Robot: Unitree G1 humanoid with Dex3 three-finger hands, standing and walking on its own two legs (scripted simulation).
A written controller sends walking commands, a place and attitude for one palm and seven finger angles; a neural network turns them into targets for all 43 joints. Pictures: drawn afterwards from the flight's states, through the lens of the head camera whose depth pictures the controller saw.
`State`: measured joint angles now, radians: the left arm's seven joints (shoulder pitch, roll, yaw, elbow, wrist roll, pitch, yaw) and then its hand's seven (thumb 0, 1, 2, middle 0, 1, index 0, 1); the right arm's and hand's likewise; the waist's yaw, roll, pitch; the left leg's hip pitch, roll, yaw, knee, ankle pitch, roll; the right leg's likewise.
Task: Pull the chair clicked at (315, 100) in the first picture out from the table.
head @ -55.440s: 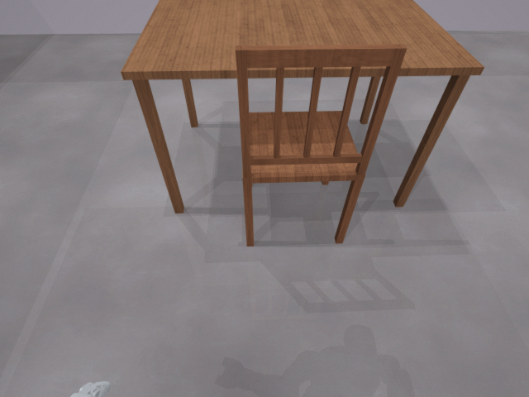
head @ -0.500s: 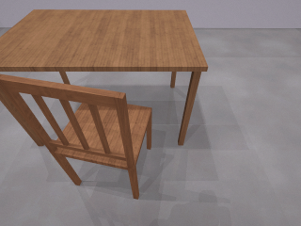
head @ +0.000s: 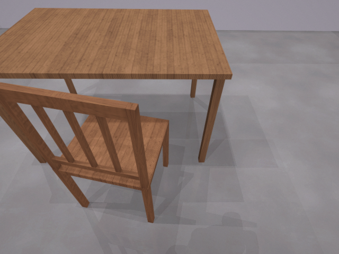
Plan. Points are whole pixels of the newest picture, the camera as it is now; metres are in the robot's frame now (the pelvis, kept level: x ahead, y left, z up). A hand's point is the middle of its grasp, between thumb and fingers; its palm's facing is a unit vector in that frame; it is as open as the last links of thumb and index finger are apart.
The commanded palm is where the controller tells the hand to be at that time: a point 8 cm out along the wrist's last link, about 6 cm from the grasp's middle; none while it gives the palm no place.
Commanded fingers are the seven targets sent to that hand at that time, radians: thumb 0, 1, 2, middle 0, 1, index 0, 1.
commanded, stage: look again from close up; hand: left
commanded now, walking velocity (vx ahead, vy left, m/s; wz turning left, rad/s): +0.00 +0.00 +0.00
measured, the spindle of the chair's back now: (82, 141) +0.47 +0.33 -0.09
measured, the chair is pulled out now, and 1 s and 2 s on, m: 0.15 0.15 0.15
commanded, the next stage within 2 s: raise the hand toward the chair's back in 0.82 s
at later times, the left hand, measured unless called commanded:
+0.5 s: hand out of the picture +0.00 +0.16 -0.17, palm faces +0.02 -0.98 -0.19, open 7.4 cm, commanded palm none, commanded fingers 0.00 0.90 0.90 -0.20 -0.30 -0.20 -0.30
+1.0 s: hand out of the picture +0.07 +0.18 -0.14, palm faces +0.19 -0.96 -0.20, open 7.3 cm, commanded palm +0.11 +0.21 -0.07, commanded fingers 0.00 0.78 0.85 -0.19 -0.28 -0.19 -0.28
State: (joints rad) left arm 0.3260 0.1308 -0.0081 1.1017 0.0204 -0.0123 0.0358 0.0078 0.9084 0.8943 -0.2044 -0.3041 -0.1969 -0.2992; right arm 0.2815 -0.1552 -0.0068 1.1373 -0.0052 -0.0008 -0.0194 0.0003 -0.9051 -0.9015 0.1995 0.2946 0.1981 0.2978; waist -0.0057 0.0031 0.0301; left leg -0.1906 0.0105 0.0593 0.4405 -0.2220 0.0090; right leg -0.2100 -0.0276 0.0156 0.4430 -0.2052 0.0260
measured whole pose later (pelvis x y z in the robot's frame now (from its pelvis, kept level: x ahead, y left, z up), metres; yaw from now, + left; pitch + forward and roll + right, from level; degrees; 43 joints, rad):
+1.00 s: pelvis +0.01 -0.01 +0.00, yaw +1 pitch -2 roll +0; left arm 0.44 0.17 0.02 0.61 -0.10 0.04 0.05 0.03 0.93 0.89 -0.21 -0.30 -0.20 -0.30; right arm 0.32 -0.17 0.02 1.00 0.03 -0.10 -0.07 0.00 -0.90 -0.90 0.20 0.29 0.20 0.30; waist 0.00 0.00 0.05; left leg -0.20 0.02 0.04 0.48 -0.25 0.00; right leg -0.21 -0.02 0.00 0.48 -0.24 0.01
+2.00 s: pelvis -0.03 +0.01 -0.11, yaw +3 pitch +16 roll -3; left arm 0.41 0.30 0.15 -0.03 -0.26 -0.34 -0.47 0.00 -0.16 0.44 -0.09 -0.14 -0.09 -0.13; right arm 0.23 -0.26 -0.02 0.51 0.06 -0.21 -0.05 0.01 -0.90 -0.90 0.20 0.30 0.20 0.30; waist -0.04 0.02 -0.14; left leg -1.00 0.02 -0.03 1.27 -0.54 0.02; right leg -0.96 -0.03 -0.05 1.20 -0.51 0.03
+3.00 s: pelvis +0.00 -0.01 -0.09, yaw +3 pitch +15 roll -3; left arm 0.31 0.33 0.24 0.08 -0.32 -0.32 -0.52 -0.01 -0.50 0.30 -0.07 -0.08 -0.06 -0.08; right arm 0.23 -0.25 0.01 0.49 0.04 -0.18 -0.04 0.01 -0.90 -0.90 0.20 0.30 0.20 0.30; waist -0.04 0.03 -0.14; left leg -0.88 0.04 -0.04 1.15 -0.52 0.00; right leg -0.84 -0.01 -0.07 1.09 -0.50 0.01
